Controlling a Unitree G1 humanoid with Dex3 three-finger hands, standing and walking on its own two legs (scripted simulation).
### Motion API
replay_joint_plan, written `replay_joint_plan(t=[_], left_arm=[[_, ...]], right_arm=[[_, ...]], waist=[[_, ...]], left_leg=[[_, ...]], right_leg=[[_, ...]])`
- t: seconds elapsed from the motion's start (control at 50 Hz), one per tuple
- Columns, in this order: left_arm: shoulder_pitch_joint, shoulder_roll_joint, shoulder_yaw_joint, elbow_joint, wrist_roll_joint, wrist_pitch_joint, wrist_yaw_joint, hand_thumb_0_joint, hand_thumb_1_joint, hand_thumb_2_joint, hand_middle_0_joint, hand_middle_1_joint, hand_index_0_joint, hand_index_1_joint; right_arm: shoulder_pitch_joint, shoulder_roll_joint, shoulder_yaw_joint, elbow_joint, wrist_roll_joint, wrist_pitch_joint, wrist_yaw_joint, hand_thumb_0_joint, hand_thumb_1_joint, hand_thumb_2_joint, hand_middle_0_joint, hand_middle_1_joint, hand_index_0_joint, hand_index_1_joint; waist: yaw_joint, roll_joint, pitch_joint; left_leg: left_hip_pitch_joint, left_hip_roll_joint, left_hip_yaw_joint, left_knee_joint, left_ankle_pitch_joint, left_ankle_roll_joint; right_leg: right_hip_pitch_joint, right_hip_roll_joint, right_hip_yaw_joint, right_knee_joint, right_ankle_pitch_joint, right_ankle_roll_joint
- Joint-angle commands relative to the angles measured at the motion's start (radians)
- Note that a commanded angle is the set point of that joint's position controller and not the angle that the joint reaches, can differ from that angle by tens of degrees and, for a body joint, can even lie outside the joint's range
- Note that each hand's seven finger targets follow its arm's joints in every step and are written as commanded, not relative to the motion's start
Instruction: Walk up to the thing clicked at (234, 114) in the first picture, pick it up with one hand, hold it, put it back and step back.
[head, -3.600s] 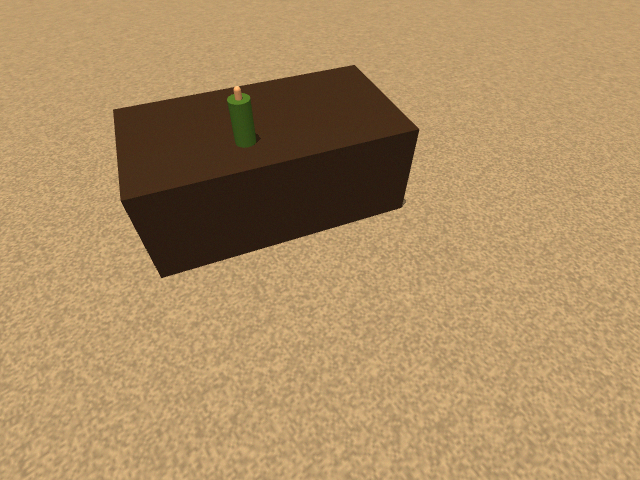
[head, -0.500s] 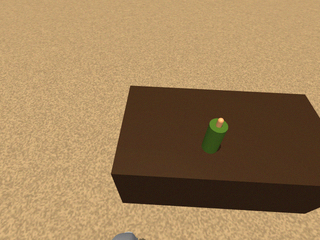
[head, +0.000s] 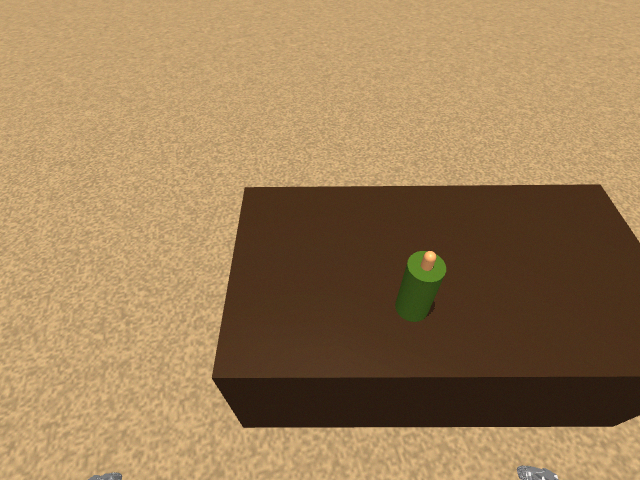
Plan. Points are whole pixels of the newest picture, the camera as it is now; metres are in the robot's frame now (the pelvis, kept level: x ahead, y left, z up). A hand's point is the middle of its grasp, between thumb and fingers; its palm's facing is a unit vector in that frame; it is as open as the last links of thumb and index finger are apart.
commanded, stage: walk up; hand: right
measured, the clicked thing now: (420, 282) +0.53 -0.20 -0.24
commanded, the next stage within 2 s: stand in 0.90 s
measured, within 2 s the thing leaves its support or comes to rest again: neither
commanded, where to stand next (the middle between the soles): +0.05 +0.01 m, yaw +1 degrees
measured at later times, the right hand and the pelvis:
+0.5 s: hand out of the picture +0.08 -0.25 -0.14, palm faces +0.01 +0.94 -0.35, open 7.4 cm; pelvis +0.00 +0.01 +0.02, yaw +0 degrees
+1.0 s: hand out of the picture +0.10 -0.24 -0.14, palm faces -0.01 +0.94 -0.33, open 7.4 cm; pelvis +0.01 +0.01 +0.02, yaw +0 degrees
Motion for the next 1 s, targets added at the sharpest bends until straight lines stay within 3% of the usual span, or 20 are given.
replay_joint_plan(t=[0.0,0.18,0.34,0.48,0.56,0.84,0.9,0.98], left_arm=[[-0.063,0.221,0.047,-0.020,-0.002,-0.012,0.015,0.000,0.900,0.900,-0.200,-0.300,-0.200,-0.300],[-0.115,0.204,0.046,0.033,0.004,0.002,0.008,0.000,0.900,0.900,-0.200,-0.300,-0.200,-0.300],[-0.122,0.194,0.046,0.055,0.011,0.005,0.003,0.000,0.900,0.900,-0.200,-0.300,-0.200,-0.300],[-0.115,0.188,0.050,0.067,0.013,0.006,0.003,0.000,0.900,0.900,-0.200,-0.300,-0.200,-0.300],[-0.103,0.187,0.048,0.065,0.015,0.008,0.001,0.000,0.900,0.900,-0.200,-0.300,-0.200,-0.300],[-0.084,0.182,0.048,0.062,0.017,0.005,0.007,0.000,0.900,0.900,-0.200,-0.300,-0.200,-0.300],[-0.066,0.185,0.051,0.057,0.018,0.002,0.010,0.000,0.900,0.900,-0.200,-0.300,-0.200,-0.300],[-0.059,0.182,0.050,0.052,0.018,0.005,0.007,0.000,0.900,0.900,-0.200,-0.300,-0.200,-0.300]], right_arm=[[-0.056,-0.212,-0.043,-0.014,-0.004,-0.019,-0.012,0.000,-0.900,-0.900,0.200,0.300,0.200,0.300],[-0.086,-0.208,-0.039,0.046,-0.010,-0.022,-0.013,0.000,-0.900,-0.900,0.200,0.300,0.200,0.300],[-0.089,-0.207,-0.043,0.054,-0.016,-0.023,-0.012,0.000,-0.900,-0.900,0.200,0.300,0.200,0.300],[-0.075,-0.206,-0.048,0.056,-0.017,-0.025,-0.015,0.000,-0.900,-0.900,0.200,0.300,0.200,0.300],[-0.075,-0.208,-0.048,0.052,-0.019,-0.022,-0.014,0.000,-0.900,-0.900,0.200,0.300,0.200,0.300],[-0.069,-0.199,-0.054,0.043,-0.017,-0.016,-0.014,0.000,-0.900,-0.900,0.200,0.300,0.200,0.300],[-0.063,-0.199,-0.053,0.037,-0.022,-0.020,-0.017,0.000,-0.900,-0.900,0.200,0.300,0.200,0.300],[-0.063,-0.195,-0.050,0.034,-0.022,-0.023,-0.018,0.000,-0.900,-0.900,0.200,0.300,0.200,0.300]], waist=[[-0.005,-0.056,-0.141],[-0.002,-0.023,-0.147],[-0.005,-0.004,-0.114],[-0.011,-0.004,-0.127],[-0.010,0.004,-0.113],[-0.013,-0.020,-0.118],[-0.012,-0.037,-0.136],[-0.014,-0.010,-0.128]], left_leg=[[0.112,0.081,-0.094,-0.127,0.200,0.051],[0.146,0.096,-0.091,-0.230,0.205,0.040],[0.133,0.093,-0.098,-0.280,0.090,0.034],[0.149,0.095,-0.096,-0.278,0.141,0.033],[0.134,0.096,-0.108,-0.298,0.066,0.034],[0.168,0.086,-0.099,-0.275,0.154,0.032],[0.186,0.104,-0.106,-0.261,0.250,0.034],[0.176,0.099,-0.102,-0.274,0.212,0.028]], right_leg=[[0.036,-0.095,0.100,-0.166,0.261,-0.055],[0.110,-0.089,0.082,-0.243,0.251,-0.043],[0.093,-0.086,0.080,-0.288,0.174,-0.035],[0.099,-0.085,0.074,-0.289,0.199,-0.033],[0.089,-0.083,0.073,-0.290,0.164,-0.034],[0.083,-0.089,0.068,-0.304,0.222,-0.025],[0.100,-0.100,0.073,-0.305,0.247,-0.025],[0.105,-0.101,0.072,-0.309,0.221,-0.027]])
